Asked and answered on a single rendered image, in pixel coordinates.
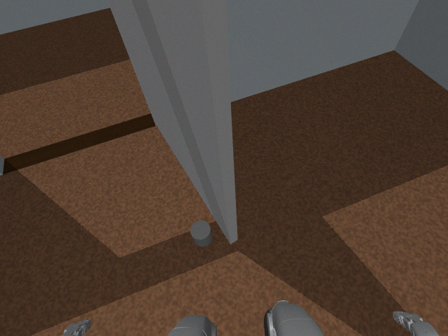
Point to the left robot hand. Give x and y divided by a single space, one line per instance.
77 329

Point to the right robot hand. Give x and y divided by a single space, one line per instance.
414 324

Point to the can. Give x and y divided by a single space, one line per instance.
201 233

